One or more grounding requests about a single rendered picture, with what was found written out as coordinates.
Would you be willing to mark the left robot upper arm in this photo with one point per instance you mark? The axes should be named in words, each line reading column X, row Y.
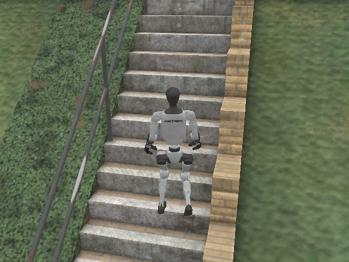
column 154, row 125

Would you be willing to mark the right robot upper arm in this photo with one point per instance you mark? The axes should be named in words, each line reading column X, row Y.
column 190, row 115

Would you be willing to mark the robot left hand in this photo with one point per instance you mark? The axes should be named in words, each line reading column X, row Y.
column 147, row 149

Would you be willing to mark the robot right hand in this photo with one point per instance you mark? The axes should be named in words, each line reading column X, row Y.
column 197, row 147

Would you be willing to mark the right robot forearm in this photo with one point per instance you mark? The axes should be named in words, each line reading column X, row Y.
column 198, row 141

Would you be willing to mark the robot head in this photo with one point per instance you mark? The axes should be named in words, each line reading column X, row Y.
column 172, row 95

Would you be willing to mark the left robot forearm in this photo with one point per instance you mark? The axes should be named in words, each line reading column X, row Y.
column 149, row 143

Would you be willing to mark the humanoid robot torso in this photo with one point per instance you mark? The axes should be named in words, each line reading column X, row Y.
column 174, row 130

